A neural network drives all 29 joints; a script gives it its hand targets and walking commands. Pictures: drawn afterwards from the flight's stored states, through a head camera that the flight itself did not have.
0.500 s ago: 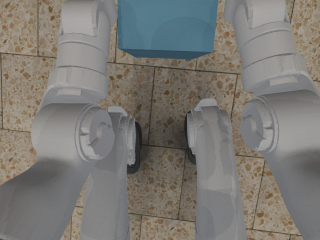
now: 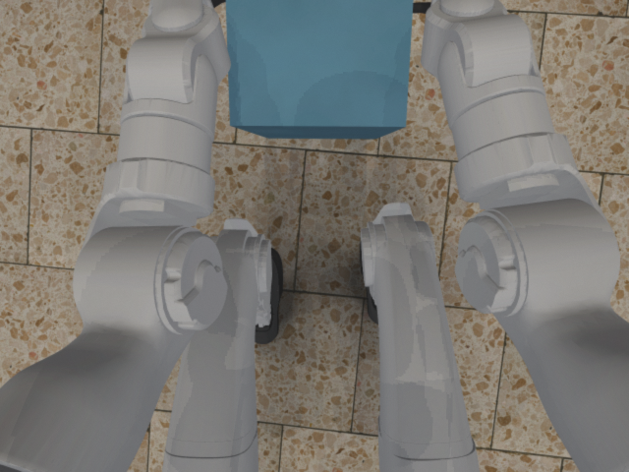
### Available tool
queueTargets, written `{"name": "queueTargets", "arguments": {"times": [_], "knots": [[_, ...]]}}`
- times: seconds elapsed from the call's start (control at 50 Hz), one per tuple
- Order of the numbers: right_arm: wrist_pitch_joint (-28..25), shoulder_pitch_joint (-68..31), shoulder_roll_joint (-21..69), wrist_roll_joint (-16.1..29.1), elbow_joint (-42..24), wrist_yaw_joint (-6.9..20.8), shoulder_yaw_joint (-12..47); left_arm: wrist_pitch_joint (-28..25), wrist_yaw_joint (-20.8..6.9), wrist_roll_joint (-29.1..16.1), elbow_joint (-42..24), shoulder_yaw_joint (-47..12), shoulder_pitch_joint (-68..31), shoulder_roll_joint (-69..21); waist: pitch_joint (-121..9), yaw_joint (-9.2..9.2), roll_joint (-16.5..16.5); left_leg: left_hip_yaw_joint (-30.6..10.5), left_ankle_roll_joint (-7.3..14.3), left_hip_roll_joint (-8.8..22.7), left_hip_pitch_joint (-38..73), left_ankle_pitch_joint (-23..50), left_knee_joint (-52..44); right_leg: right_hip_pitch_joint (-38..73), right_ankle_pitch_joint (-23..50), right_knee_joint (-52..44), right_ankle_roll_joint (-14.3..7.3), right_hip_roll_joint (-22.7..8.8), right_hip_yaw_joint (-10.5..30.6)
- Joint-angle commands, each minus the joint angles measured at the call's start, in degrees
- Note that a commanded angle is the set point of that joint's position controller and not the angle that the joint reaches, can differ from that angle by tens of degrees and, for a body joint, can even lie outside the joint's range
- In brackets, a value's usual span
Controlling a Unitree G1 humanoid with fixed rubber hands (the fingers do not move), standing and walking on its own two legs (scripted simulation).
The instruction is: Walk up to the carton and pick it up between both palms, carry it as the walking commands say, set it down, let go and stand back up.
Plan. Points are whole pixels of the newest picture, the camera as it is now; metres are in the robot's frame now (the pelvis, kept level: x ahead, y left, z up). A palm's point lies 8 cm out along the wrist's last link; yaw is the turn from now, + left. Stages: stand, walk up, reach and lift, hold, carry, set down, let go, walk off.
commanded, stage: reach and lift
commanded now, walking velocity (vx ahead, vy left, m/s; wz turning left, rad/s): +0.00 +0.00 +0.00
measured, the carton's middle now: (321, 3) +0.58 -0.03 -0.14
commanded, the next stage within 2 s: none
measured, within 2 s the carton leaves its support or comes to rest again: neither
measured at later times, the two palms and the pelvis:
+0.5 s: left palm out of the picture +0.53 +0.08 +0.01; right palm out of the picture +0.52 -0.15 -0.01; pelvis +0.00 +0.00 +0.05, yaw -1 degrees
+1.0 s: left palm out of the picture +0.51 +0.08 +0.10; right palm out of the picture +0.49 -0.15 +0.09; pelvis +0.02 +0.00 +0.10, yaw -2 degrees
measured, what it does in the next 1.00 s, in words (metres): rises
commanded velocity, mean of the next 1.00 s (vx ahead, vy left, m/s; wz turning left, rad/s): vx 0.00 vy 0.00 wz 0.00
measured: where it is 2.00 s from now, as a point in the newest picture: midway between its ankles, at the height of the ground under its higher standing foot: (322, 302)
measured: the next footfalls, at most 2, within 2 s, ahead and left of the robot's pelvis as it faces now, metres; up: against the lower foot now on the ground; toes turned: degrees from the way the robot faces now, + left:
none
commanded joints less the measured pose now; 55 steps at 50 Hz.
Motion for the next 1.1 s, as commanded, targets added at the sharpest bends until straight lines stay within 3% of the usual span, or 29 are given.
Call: {"name": "queueTargets", "arguments": {"times": [0.0, 0.04, 0.08, 0.1, 0.12, 0.16, 0.18, 0.2, 0.22, 0.26, 0.28, 0.32, 0.34, 0.42, 0.46, 0.52, 0.56, 0.58, 0.6, 0.64, 0.66, 0.68, 0.74, 0.8, 0.82, 0.96, 1.0, 1.02, 1.08], "knots": [[-6.36, -42.53, 76.24, 10.12, -21.98, 22.83, 17.59, 0.41, -21.75, -9.46, -6.12, -27.42, -37.91, -71.15, -132.64, 1.5, -6.33, 2.55, 2.42, -7.47, 20.02, 5.97, -13.54, 53.86, 7.54, -13.51, 1.23, 7.14, -6.31], [-6.22, -40.79, 76.56, 9.5, -21.32, 22.78, 16.85, 0.26, -21.96, -9.46, -6.75, -27.38, -38.17, -71.13, -132.24, 0.77, -6.72, 2.55, 2.25, -7.54, 19.26, 5.87, -14.21, 54.88, 7.88, -14.54, 1.15, 7.24, -6.2], [-6.4, -41.95, 76.68, 10.29, -22.95, 22.8, 17.98, 0.26, -22.01, -9.41, -5.81, -26.97, -37.36, -70.91, -132.66, 2.3, -6.67, 2.31, 2.55, -7.34, 20.58, 6.45, -14.48, 54.8, 7.85, -14.71, 1.22, 7.01, -5.65], [-6.21, -41.54, 77.1, 9.85, -22.51, 22.81, 18.48, 0.28, -22.08, -9.35, -5.61, -27.02, -36.5, -70.78, -133.02, 1.77, -7.78, 1.85, 2.5, -7.28, 19.97, 5.87, -14.82, 55.62, 7.26, -15.32, 1.39, 7.02, -5.59], [-6.3, -41.71, 77.49, 11.28, -25.67, 22.67, 20.49, 0.11, -21.92, -10.58, -8.57, -28.83, -36.73, -71.67, -137.65, 2.46, -7.56, 2.26, 2.42, -7.51, 22.75, 8.59, -14.77, 59.21, 9.76, -15.74, 1.38, 7.13, -5.15], [-6.32, -41.92, 77.35, 11.71, -25.44, 22.53, 21.05, -0.01, -21.81, -11.18, -9.11, -29.33, -38.01, -71.21, -137.79, 2.2, -7.48, 1.83, 2.33, -7.4, 22.9, 8.57, -15.34, 59.23, 10.16, -16.07, 1.38, 7.06, -5.11], [-6.15, -41.4, 78.75, 12.61, -27.04, 22.35, 22.43, -0.11, -21.65, -11.53, -10.36, -30.39, -37.37, -71.1, -140.34, 3.02, -7.73, 1.8, 2.69, -7.58, 25.21, 9.98, -15.68, 61.45, 10.92, -16.75, 1.56, 7.05, -4.5], [-5.98, -40.26, 77.34, 10.96, -23.16, 22.35, 20.06, 0.28, -21.76, -9.92, -5.83, -28.02, -34.98, -70.39, -134.0, 2.51, -7.95, 1.31, 2.69, -7.2, 22.07, 6.85, -16.35, 57.58, 8.34, -16.9, 1.55, 6.79, -5.13], [-6.13, -40.62, 78.18, 12.05, -25.9, 22.3, 22.36, 0.14, -21.74, -11.0, -9.35, -30.49, -35.72, -71.73, -138.11, 3.19, -7.39, 1.63, 2.59, -7.43, 25.05, 9.01, -16.67, 60.58, 10.17, -17.32, 1.44, 6.93, -4.65], [-6.04, -39.21, 77.83, 11.21, -23.95, 22.41, 21.46, 0.25, -21.87, -10.09, -6.96, -29.68, -34.79, -71.77, -133.93, 2.72, -6.89, 1.44, 2.61, -7.17, 23.28, 6.6, -17.45, 58.62, 7.66, -18.38, 1.24, 6.78, -4.41], [-6.08, -38.41, 79.53, 11.4, -24.65, 22.39, 22.04, 0.06, -21.88, -9.71, -7.67, -29.55, -33.83, -71.64, -134.98, 3.64, -7.52, 1.59, 2.83, -7.28, 24.79, 7.85, -18.0, 60.4, 8.55, -19.48, 1.44, 6.78, -4.02], [-5.86, -36.82, 80.69, 12.05, -25.37, 22.35, 23.59, -0.29, -21.9, -11.04, -10.79, -31.23, -34.45, -71.83, -138.58, 3.46, -8.22, 1.14, 2.74, -7.24, 26.84, 9.74, -18.71, 63.02, 10.92, -19.63, 1.56, 6.96, -4.18], [-5.93, -35.93, 79.33, 10.89, -22.55, 22.35, 21.82, -0.11, -21.93, -10.15, -7.91, -29.94, -33.14, -71.55, -134.04, 3.33, -6.92, 1.06, 2.47, -6.98, 24.0, 7.71, -18.63, 60.04, 8.76, -19.54, 1.23, 6.67, -3.74], [-6.06, -37.34, 80.89, 13.05, -27.48, 22.12, 25.59, -0.27, -21.96, -11.26, -10.45, -31.94, -32.34, -72.38, -139.55, 4.34, -7.85, 0.81, 2.83, -7.17, 28.84, 10.54, -20.04, 64.92, 10.54, -21.68, 1.55, 6.6, -2.98], [-5.74, -35.37, 80.46, 12.43, -26.04, 21.93, 25.07, -0.12, -21.89, -11.61, -10.2, -32.48, -32.05, -72.06, -138.46, 3.56, -8.05, 0.4, 2.76, -6.96, 29.05, 10.45, -20.86, 64.51, 10.78, -22.33, 1.47, 6.53, -3.03], [-5.89, -34.07, 80.22, 11.39, -23.24, 22.42, 23.83, 0.02, -21.99, -9.48, -8.02, -31.45, -30.22, -72.04, -133.08, 4.75, -5.9, 0.27, 2.7, -6.6, 28.87, 7.51, -22.79, 61.75, 7.54, -23.72, 1.12, 6.13, -2.8], [-5.82, -34.2, 81.91, 13.02, -26.8, 22.23, 26.05, -0.29, -21.64, -11.28, -12.42, -33.83, -31.35, -72.24, -139.69, 4.81, -6.49, 0.47, 2.73, -6.78, 33.7, 11.33, -23.0, 66.66, 11.27, -24.2, 1.3, 6.63, -2.54], [-5.79, -33.46, 81.22, 12.5, -26.03, 22.08, 25.72, -0.08, -21.51, -10.91, -11.44, -33.53, -30.2, -72.32, -139.26, 4.72, -6.25, 0.19, 2.78, -6.83, 33.44, 12.02, -23.23, 66.15, 11.86, -24.11, 1.34, 6.5, -2.57], [-5.67, -33.51, 80.95, 12.24, -24.57, 22.08, 24.78, 0.13, -21.7, -11.06, -9.94, -32.96, -30.41, -72.67, -137.17, 4.04, -6.48, -0.21, 2.77, -6.78, 32.35, 9.61, -23.84, 65.53, 9.18, -24.83, 1.22, 6.36, -2.55], [-5.7, -33.18, 80.99, 11.49, -22.69, 22.14, 24.0, 0.06, -21.89, -9.64, -8.27, -31.57, -29.64, -71.66, -132.34, 5.1, -5.99, -0.01, 2.87, -6.54, 30.66, 6.81, -24.88, 63.89, 5.93, -26.2, 1.13, 5.78, -1.84], [-5.92, -34.23, 82.13, 13.02, -26.07, 22.23, 26.68, -0.16, -21.71, -11.12, -11.31, -34.04, -30.31, -73.61, -137.03, 4.77, -6.35, -0.76, 3.06, -6.54, 34.91, 8.88, -25.69, 66.68, 8.03, -26.59, 1.23, 6.04, -2.22], [-5.5, -32.02, 81.92, 11.88, -23.2, 22.25, 25.1, -0.01, -21.69, -10.43, -10.0, -32.61, -29.91, -72.58, -134.48, 5.13, -6.24, -0.54, 2.88, -6.34, 33.76, 7.97, -25.84, 65.12, 6.16, -26.92, 1.02, 5.95, -1.9], [-5.61, -33.95, 82.9, 13.32, -27.24, 22.02, 27.5, 0.1, -21.59, -11.41, -11.12, -33.78, -28.94, -74.02, -138.4, 5.1, -7.01, -1.1, 3.19, -6.56, 38.02, 9.94, -26.95, 69.1, 7.9, -28.19, 1.27, 5.87, -1.62], [-5.26, -29.2, 82.63, 9.99, -18.15, 22.35, 22.22, 0.05, -22.09, -8.41, -6.96, -29.97, -28.31, -72.25, -125.87, 5.62, -5.51, -0.72, 3.1, -6.09, 32.65, 3.99, -28.75, 64.51, 1.71, -30.49, 0.68, 5.23, -0.64], [-5.32, -30.06, 83.99, 10.68, -20.66, 22.33, 23.66, 0.1, -22.15, -8.15, -6.94, -30.01, -26.99, -72.91, -127.93, 5.85, -6.84, -0.71, 3.36, -6.11, 34.5, 5.31, -29.26, 66.92, 2.82, -31.05, 1.05, 5.33, -0.87], [-5.39, -23.02, 85.14, 4.33, -11.31, 22.94, 16.0, 0.12, -23.4, -1.16, 3.16, -19.8, -19.85, -72.56, -102.22, 6.88, -7.14, -1.04, 4.22, -5.66, 27.38, -1.58, -33.28, 59.66, -6.02, -35.79, 0.4, 4.53, 0.47], [-5.26, -18.53, 84.6, 1.19, -7.85, 23.1, 11.59, 0.44, -24.03, 1.68, 7.1, -16.56, -16.85, -72.34, -91.73, 5.67, -6.44, -1.01, 4.41, -5.54, 25.66, -2.76, -35.37, 57.84, -7.04, -37.94, 0.14, 4.43, 0.34], [-5.16, -16.62, 84.55, -0.08, -6.69, 23.14, 10.26, 0.49, -24.04, 3.41, 9.14, -14.16, -13.93, -71.53, -86.66, 6.54, -6.57, -1.21, 4.7, -5.41, 25.88, -3.02, -36.61, 56.85, -7.93, -39.13, 0.19, 4.33, 0.61], [-5.22, -9.53, 80.82, -5.68, -2.34, 23.09, 4.09, 1.32, -24.23, 8.4, 15.35, -7.32, -4.62, -70.83, -70.81, 5.14, -5.32, -1.98, 4.55, -5.35, 26.08, -2.35, -41.09, 54.27, -6.95, -42.74, -0.3, 4.26, 0.16]]}}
